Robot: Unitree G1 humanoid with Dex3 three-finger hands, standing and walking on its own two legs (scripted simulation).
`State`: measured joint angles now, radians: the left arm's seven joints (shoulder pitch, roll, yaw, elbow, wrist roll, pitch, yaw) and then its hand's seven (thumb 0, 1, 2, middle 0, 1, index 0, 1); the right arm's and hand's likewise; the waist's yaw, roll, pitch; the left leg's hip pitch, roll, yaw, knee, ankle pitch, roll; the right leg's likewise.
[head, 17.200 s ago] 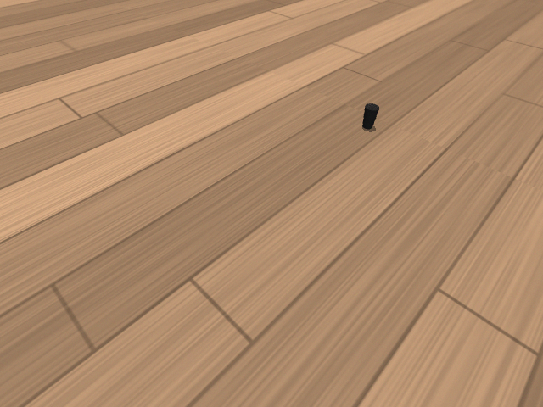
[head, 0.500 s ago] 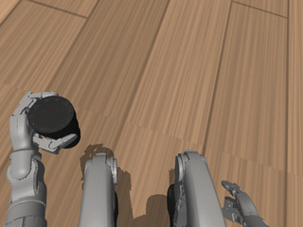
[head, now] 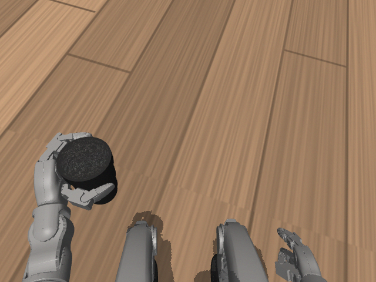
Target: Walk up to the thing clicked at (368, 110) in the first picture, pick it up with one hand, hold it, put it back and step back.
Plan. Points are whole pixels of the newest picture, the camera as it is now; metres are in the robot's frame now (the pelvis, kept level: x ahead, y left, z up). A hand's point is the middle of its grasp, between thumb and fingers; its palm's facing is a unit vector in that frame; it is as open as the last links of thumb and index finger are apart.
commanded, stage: lift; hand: left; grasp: from the side
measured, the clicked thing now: (94, 176) +0.35 +0.20 -0.03
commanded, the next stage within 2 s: hold in 1.32 s
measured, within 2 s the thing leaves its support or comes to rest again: neither
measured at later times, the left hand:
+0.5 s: hand (65, 143) +0.35 +0.20 +0.12, palm faces +0.20 -0.98 -0.05, open 11.8 cm
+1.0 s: hand (64, 120) +0.36 +0.18 +0.17, palm faces +0.20 -0.98 -0.03, open 11.8 cm
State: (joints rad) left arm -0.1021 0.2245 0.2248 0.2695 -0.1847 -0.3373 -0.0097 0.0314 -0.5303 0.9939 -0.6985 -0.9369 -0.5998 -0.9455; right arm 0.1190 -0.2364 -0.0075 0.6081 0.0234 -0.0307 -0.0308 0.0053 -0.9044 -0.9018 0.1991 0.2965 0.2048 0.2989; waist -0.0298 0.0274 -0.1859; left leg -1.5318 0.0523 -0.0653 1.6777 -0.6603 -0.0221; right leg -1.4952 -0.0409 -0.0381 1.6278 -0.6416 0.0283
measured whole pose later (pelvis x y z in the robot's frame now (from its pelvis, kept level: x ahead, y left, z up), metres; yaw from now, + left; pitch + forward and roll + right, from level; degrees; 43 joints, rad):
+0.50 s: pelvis +0.03 +0.00 +0.11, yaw +1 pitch +18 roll -3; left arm -0.07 0.20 0.15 0.35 -0.15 -0.37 0.02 0.03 -0.53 0.99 -0.70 -0.94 -0.60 -0.95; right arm 0.20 -0.22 0.01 0.64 0.00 -0.04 -0.03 0.01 -0.90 -0.90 0.20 0.30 0.20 0.30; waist -0.03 0.02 -0.13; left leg -1.02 0.05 -0.04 1.25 -0.55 -0.02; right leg -0.98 -0.04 -0.05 1.19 -0.53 0.03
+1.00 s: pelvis +0.04 -0.01 +0.15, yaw +2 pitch +12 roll -2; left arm -0.08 0.17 0.13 0.41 -0.14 -0.35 0.04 0.03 -0.53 1.00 -0.70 -0.94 -0.60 -0.95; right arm 0.21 -0.21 0.01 0.64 -0.01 -0.01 -0.04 0.01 -0.90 -0.90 0.20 0.30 0.20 0.30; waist -0.03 0.01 -0.08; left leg -0.75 0.06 -0.03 1.02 -0.48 -0.03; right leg -0.72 -0.03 -0.05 0.98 -0.47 0.02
